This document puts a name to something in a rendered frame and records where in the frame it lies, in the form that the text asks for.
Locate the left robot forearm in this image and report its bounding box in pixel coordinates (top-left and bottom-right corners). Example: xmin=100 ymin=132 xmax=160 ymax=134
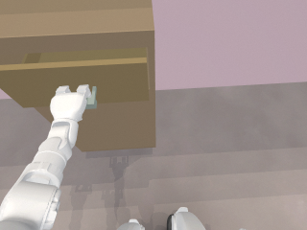
xmin=0 ymin=118 xmax=79 ymax=220

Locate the handle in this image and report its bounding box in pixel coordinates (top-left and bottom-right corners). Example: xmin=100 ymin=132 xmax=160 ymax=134
xmin=50 ymin=86 xmax=97 ymax=109

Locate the left robot upper arm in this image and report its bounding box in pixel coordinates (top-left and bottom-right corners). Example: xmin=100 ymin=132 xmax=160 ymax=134
xmin=0 ymin=180 xmax=62 ymax=230

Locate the right robot thigh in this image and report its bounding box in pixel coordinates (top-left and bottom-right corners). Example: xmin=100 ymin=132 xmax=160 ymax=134
xmin=172 ymin=212 xmax=205 ymax=230

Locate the left robot hand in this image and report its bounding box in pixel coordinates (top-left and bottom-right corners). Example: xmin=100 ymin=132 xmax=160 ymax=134
xmin=50 ymin=84 xmax=92 ymax=122

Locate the drawer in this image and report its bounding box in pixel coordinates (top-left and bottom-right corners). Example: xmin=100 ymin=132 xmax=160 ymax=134
xmin=0 ymin=47 xmax=150 ymax=108

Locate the cabinet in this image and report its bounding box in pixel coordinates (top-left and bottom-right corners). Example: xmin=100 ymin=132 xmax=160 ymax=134
xmin=0 ymin=0 xmax=156 ymax=152

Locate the left robot shin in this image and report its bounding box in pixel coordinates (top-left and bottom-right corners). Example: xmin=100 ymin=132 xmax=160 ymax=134
xmin=129 ymin=218 xmax=139 ymax=224

